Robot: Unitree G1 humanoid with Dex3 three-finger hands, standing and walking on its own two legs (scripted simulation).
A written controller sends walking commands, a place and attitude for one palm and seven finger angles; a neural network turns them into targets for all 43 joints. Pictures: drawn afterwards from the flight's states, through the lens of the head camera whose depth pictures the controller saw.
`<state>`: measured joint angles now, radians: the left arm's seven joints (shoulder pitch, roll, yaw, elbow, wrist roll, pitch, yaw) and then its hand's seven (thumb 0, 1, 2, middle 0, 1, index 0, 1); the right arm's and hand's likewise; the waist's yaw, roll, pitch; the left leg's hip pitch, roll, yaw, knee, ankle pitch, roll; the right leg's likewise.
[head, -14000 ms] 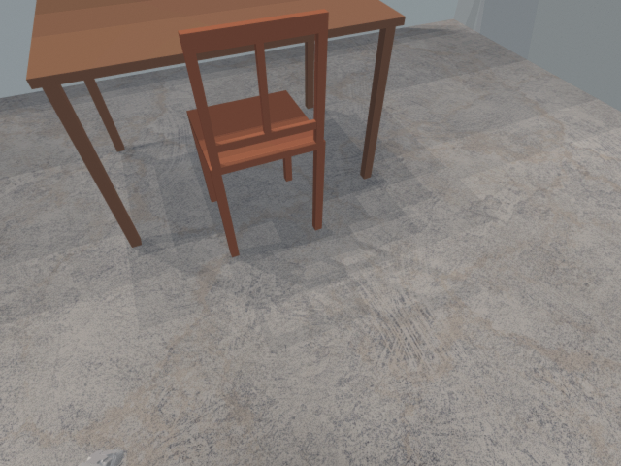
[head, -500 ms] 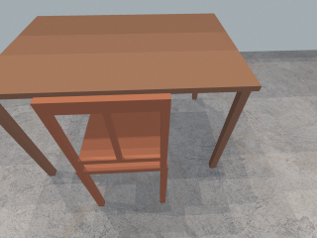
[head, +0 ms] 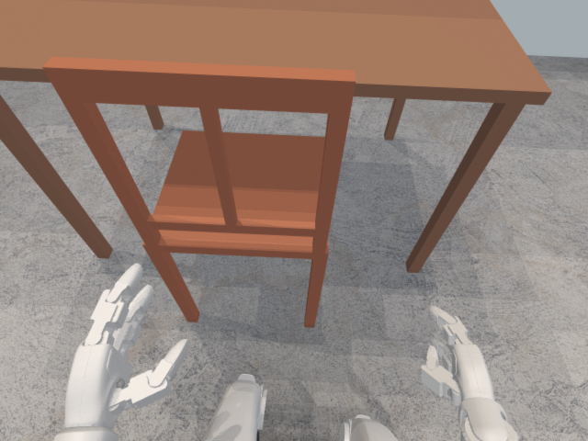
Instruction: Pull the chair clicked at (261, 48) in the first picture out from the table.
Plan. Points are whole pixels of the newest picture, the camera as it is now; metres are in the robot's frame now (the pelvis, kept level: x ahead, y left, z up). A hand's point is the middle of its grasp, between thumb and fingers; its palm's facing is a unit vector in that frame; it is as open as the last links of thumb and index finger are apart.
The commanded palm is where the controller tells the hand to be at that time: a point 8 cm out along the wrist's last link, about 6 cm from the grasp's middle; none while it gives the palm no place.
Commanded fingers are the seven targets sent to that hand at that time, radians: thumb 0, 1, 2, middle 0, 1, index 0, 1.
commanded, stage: raise the hand toward the chair's back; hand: left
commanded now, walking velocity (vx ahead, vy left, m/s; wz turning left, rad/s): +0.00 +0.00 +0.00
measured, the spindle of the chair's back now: (221, 173) +0.51 +0.19 +0.03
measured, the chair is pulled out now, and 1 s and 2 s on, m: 0.00 0.00 0.00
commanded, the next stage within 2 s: aim the fingers beside a spindle in 1.52 s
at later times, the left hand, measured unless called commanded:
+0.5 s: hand (153, 317) +0.24 +0.20 +0.06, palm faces +0.06 -1.00 -0.03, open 14.9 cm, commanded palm +0.22 +0.26 +0.07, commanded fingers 0.00 -0.38 0.35 -0.07 -0.10 -0.07 -0.10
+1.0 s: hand (124, 295) +0.26 +0.24 +0.08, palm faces +0.08 -1.00 -0.05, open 16.9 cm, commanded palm +0.24 +0.29 +0.08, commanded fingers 0.00 -0.50 0.30 -0.06 -0.08 -0.06 -0.08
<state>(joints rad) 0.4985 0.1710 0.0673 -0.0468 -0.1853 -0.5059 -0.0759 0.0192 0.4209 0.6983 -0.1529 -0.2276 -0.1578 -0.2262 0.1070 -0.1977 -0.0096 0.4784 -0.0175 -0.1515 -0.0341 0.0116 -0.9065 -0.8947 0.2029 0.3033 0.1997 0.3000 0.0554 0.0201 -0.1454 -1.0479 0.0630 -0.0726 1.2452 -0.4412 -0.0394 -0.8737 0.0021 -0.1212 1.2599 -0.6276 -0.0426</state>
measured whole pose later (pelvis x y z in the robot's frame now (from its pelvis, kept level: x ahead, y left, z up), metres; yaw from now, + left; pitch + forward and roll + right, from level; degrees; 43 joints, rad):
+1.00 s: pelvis +0.01 +0.04 +0.03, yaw -1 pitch +14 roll -4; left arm 0.31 0.24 0.19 0.03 -0.25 -0.37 -0.17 -0.01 -0.50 0.31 -0.06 -0.08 -0.07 -0.08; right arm 0.21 -0.21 0.03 0.54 0.01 -0.14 -0.05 0.01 -0.90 -0.89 0.21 0.30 0.20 0.30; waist 0.00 0.04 -0.14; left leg -0.96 0.05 -0.04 1.14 -0.42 0.01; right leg -0.78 -0.01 -0.09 1.10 -0.56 0.01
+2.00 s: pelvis +0.02 +0.02 +0.02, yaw -1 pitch +16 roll -3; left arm 0.19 0.21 0.17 0.15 -0.24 -0.41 -0.16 -0.01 -0.50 0.30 -0.06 -0.08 -0.07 -0.08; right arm 0.21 -0.24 0.00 0.57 0.00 -0.14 -0.04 0.01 -0.90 -0.89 0.21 0.30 0.20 0.30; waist -0.02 0.04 -0.15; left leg -1.00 0.06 -0.03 1.15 -0.43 -0.01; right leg -0.83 0.00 -0.08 1.14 -0.59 -0.01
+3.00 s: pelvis +0.01 +0.02 -0.01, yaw -2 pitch +20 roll -2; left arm -0.13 0.17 0.10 0.43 -0.15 -0.48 -0.01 -0.01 -0.50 0.30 -0.06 -0.08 -0.06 -0.08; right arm 0.20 -0.24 0.00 0.59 -0.02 -0.01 0.00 0.01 -0.91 -0.89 0.21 0.30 0.20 0.30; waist -0.04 0.04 -0.16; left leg -1.17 0.06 -0.02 1.27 -0.46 -0.01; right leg -1.02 0.00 -0.06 1.28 -0.62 -0.01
